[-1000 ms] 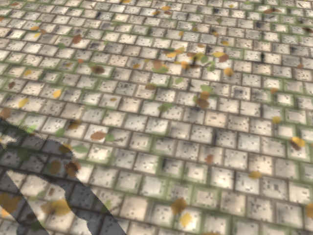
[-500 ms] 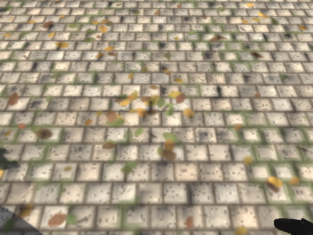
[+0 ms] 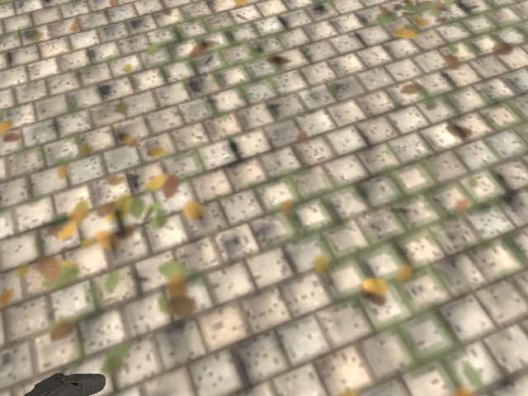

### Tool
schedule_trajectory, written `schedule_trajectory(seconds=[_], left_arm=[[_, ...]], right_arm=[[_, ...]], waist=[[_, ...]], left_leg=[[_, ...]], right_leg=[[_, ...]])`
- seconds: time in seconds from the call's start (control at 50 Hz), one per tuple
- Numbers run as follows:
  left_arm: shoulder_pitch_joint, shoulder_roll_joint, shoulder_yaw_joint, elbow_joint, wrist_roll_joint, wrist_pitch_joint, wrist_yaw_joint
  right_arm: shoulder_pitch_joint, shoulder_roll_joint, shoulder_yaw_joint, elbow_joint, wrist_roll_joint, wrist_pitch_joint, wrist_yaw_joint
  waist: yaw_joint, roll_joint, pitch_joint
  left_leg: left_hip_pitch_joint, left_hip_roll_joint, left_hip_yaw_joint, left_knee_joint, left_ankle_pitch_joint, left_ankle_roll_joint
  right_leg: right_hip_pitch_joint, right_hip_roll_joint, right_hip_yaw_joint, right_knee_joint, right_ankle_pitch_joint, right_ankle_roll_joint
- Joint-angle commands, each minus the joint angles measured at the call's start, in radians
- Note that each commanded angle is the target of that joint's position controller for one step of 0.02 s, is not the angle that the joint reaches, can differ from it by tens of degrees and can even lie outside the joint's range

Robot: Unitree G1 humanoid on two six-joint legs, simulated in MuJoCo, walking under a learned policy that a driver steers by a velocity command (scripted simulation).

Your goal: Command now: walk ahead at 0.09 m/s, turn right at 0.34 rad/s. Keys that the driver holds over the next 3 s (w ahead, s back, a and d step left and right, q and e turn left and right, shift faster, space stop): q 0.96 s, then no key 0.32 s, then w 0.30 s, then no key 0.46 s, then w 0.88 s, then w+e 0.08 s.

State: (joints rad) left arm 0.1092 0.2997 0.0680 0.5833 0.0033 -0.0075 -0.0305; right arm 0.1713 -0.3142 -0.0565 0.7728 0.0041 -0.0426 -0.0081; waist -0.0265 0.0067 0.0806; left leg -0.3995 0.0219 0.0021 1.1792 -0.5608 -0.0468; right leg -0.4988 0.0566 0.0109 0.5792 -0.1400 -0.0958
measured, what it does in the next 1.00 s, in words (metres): steps on the spot, turning left: left foot, then right foot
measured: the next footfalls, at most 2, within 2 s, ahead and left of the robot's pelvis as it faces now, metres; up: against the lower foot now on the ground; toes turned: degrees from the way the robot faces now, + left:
left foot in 0.32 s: +0.08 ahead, +0.15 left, +0.00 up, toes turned +6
right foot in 0.68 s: +0.13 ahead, -0.08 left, +0.00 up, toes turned +20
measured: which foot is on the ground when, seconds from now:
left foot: up 0.00-0.30, down 0.32-0.68, up 0.70-1.00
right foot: down 0.00-0.34, up 0.36-0.66, down 0.68-1.00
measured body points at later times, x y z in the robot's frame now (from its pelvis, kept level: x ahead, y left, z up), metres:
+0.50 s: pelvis +0.05 +0.03 +0.02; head +0.09 +0.06 +0.47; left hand +0.19 +0.33 -0.09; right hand +0.19 -0.24 -0.08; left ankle +0.04 +0.15 -0.72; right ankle +0.06 -0.09 -0.66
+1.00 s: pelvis +0.05 +0.01 +0.02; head +0.09 +0.02 +0.47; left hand +0.05 +0.32 -0.08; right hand +0.32 -0.17 -0.08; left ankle +0.00 +0.15 -0.67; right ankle +0.10 -0.10 -0.72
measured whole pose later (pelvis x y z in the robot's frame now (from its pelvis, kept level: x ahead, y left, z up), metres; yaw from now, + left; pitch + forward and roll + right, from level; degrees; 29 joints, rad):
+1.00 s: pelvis +0.05 +0.01 +0.02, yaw +27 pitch +2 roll +0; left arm 0.16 0.26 0.07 0.71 0.01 0.01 0.04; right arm 0.17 -0.30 -0.09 0.64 0.02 0.06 0.00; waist 0.02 0.02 0.05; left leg -0.47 0.05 -0.02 0.88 -0.39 -0.10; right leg -0.21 -0.05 -0.12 0.42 -0.24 -0.01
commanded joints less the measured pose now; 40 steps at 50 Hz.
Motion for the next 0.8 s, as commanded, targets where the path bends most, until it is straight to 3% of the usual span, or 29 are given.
schedule_trajectory(seconds=[0.02,0.08,0.12,0.16,0.22,0.3,0.32,0.34,0.36,0.38,0.4,0.42,0.46,0.48,0.54,0.62,0.64,0.66,0.68,0.7,0.72,0.74,0.76,0.78,0.8], left_arm=[[0.038,0.082,0.020,-0.062,-0.017,-0.005,0.015],[-0.003,0.068,0.007,-0.033,0.024,-0.014,0.020],[0.001,0.048,0.001,-0.002,0.032,-0.025,0.026],[0.010,0.064,0.005,0.024,0.037,-0.024,0.032],[0.002,0.107,0.017,0.042,0.027,-0.006,0.043],[-0.004,0.107,0.021,0.061,-0.003,0.013,0.061],[0.022,0.096,0.021,0.074,-0.011,0.015,0.064],[0.050,0.070,0.019,0.066,0.001,0.011,0.069],[0.009,0.042,0.017,0.042,0.014,0.007,0.071],[-0.076,0.049,0.018,0.022,0.017,0.005,0.073],[-0.106,0.063,0.028,0.014,0.006,0.007,0.072],[-0.073,0.058,0.034,0.031,0.000,0.013,0.070],[-0.042,0.052,0.034,0.041,0.000,0.018,0.070],[-0.051,0.037,0.029,0.039,0.000,0.015,0.071],[-0.064,0.009,0.017,0.034,-0.014,0.003,0.058],[-0.004,0.044,0.028,0.049,-0.022,-0.006,0.038],[0.037,0.050,0.034,0.062,-0.019,-0.009,0.035],[0.066,0.076,0.045,0.072,-0.013,-0.009,0.037],[0.096,0.146,0.062,0.064,0.006,-0.006,0.046],[0.076,0.215,0.074,0.063,0.040,0.000,0.042],[0.052,0.162,0.060,0.040,0.045,-0.012,0.043],[-0.004,0.107,0.043,0.030,0.037,-0.018,0.047],[-0.048,0.088,0.038,0.022,0.023,-0.020,0.051],[-0.061,0.076,0.034,0.023,0.007,-0.021,0.056],[-0.050,0.076,0.030,0.027,0.006,-0.018,0.063]], right_arm=[[0.045,-0.117,-0.021,-0.047,0.003,0.019,-0.012],[0.112,-0.063,-0.009,-0.018,-0.005,0.042,-0.019],[0.103,-0.022,0.007,-0.010,-0.007,0.041,-0.022],[0.069,-0.037,0.007,-0.015,0.000,0.045,-0.022],[0.017,-0.087,-0.009,-0.042,0.007,0.056,-0.022],[0.052,-0.064,-0.011,-0.043,-0.003,0.056,-0.010],[0.058,-0.078,-0.014,-0.048,-0.011,0.055,-0.006],[0.062,-0.151,-0.030,-0.060,-0.020,0.054,-0.009],[0.049,-0.200,-0.049,-0.062,-0.004,0.056,-0.011],[0.075,-0.180,-0.047,-0.071,-0.015,0.050,-0.012],[0.112,-0.162,-0.044,-0.068,-0.032,0.037,-0.015],[0.091,-0.162,-0.046,-0.075,-0.027,0.026,-0.017],[0.020,-0.150,-0.050,-0.096,0.005,0.024,-0.025],[0.012,-0.143,-0.051,-0.099,0.013,0.033,-0.029],[0.027,-0.152,-0.062,-0.108,0.014,0.065,-0.039],[-0.007,-0.162,-0.070,-0.136,0.023,0.083,-0.034],[-0.032,-0.156,-0.068,-0.146,0.032,0.085,-0.034],[-0.022,-0.132,-0.062,-0.150,0.031,0.085,-0.036],[0.013,-0.078,-0.047,-0.155,0.012,0.084,-0.034],[0.031,-0.070,-0.048,-0.186,0.012,0.071,-0.030],[0.043,-0.153,-0.073,-0.169,0.000,0.062,-0.029],[0.051,-0.190,-0.090,-0.146,0.012,0.066,-0.026],[0.072,-0.174,-0.093,-0.121,0.013,0.078,-0.031],[0.069,-0.158,-0.090,-0.119,0.010,0.088,-0.033],[0.056,-0.131,-0.082,-0.126,0.011,0.092,-0.030]], waist=[[0.026,-0.027,-0.265],[-0.024,-0.095,-0.241],[-0.010,-0.107,-0.246],[0.016,-0.124,-0.240],[0.036,-0.134,-0.172],[0.007,-0.109,-0.139],[0.005,-0.075,-0.126],[0.041,0.076,-0.133],[0.046,0.248,-0.094],[-0.017,0.281,-0.081],[-0.044,0.258,-0.102],[-0.020,0.186,-0.121],[0.018,0.118,-0.148],[0.017,0.114,-0.162],[0.000,0.146,-0.205],[0.017,0.188,-0.202],[0.045,0.181,-0.195],[0.046,0.151,-0.200],[0.030,-0.027,-0.223],[-0.001,-0.301,-0.180],[0.010,-0.213,-0.169],[-0.012,-0.137,-0.142],[-0.029,-0.106,-0.120],[-0.019,-0.113,-0.104],[-0.008,-0.120,-0.098]], left_leg=[[-0.232,0.073,-0.078,0.048,0.077,-0.011],[-0.014,0.062,-0.032,-0.106,0.160,-0.031],[0.049,0.070,-0.037,-0.263,0.206,-0.033],[0.083,0.071,-0.036,-0.345,0.252,-0.027],[0.053,0.052,-0.016,-0.390,0.219,-0.006],[0.097,0.016,0.030,-0.574,0.292,0.052],[0.115,0.032,-0.010,-0.663,0.399,0.082],[0.143,0.139,-0.167,-0.724,0.600,0.136],[0.148,0.234,-0.347,-0.802,0.612,0.245],[0.182,0.295,-0.461,-0.860,0.629,0.313],[0.235,0.319,-0.494,-0.869,0.689,0.343],[0.260,0.292,-0.447,-0.840,0.753,0.327],[0.297,0.235,-0.363,-0.791,0.828,0.265],[0.306,0.209,-0.341,-0.777,0.856,0.249],[0.311,0.173,-0.334,-0.751,0.853,0.239],[0.246,0.151,-0.410,-0.750,0.730,0.231],[0.212,0.125,-0.413,-0.733,0.654,0.205],[0.139,0.089,-0.400,-0.699,0.520,0.165],[-0.011,0.001,-0.308,-0.509,0.250,0.106],[-0.211,-0.131,-0.159,-0.323,-0.084,0.049],[-0.222,-0.057,-0.181,-0.100,-0.087,0.015],[-0.222,-0.046,-0.176,-0.016,-0.016,0.005],[-0.224,-0.036,-0.160,0.013,0.046,-0.012],[-0.247,-0.029,-0.153,0.042,0.104,-0.029],[-0.243,-0.029,-0.132,0.058,0.138,-0.043]], right_leg=[[0.371,-0.291,0.326,-0.206,0.317,-0.182],[0.160,-0.225,0.172,-0.243,0.388,-0.161],[0.160,-0.220,0.126,-0.247,0.368,-0.150],[0.169,-0.246,0.136,-0.267,0.227,-0.153],[0.179,-0.283,0.182,-0.290,-0.029,-0.150],[0.227,-0.283,0.166,-0.214,-0.022,-0.099],[0.227,-0.255,0.132,-0.158,-0.006,-0.053],[0.183,-0.164,0.038,-0.005,-0.041,0.016],[0.068,-0.013,-0.096,0.110,-0.151,0.094],[-0.026,0.024,-0.049,0.226,-0.311,0.108],[-0.097,0.018,0.013,0.402,-0.439,0.111],[-0.119,0.004,0.047,0.497,-0.446,0.116],[-0.128,-0.028,0.069,0.452,-0.362,0.131],[-0.103,-0.023,0.054,0.392,-0.332,0.142],[0.001,-0.003,0.037,0.216,-0.267,0.158],[0.160,0.017,0.026,-0.033,-0.176,0.145],[0.236,0.017,0.012,-0.165,-0.075,0.132],[0.342,-0.033,0.033,-0.228,0.006,0.110],[0.473,-0.236,0.218,-0.252,0.091,0.036],[0.442,-0.444,0.486,-0.286,0.263,-0.136],[0.400,-0.491,0.497,-0.295,0.267,-0.211],[0.363,-0.428,0.385,-0.284,0.237,-0.177],[0.350,-0.357,0.285,-0.275,0.189,-0.128],[0.356,-0.330,0.232,-0.272,0.196,-0.112],[0.345,-0.310,0.179,-0.271,0.243,-0.112]])
Over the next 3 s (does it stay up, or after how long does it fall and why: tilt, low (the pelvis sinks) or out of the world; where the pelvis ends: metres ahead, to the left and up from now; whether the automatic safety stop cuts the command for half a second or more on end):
stays up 0.46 0.35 0.02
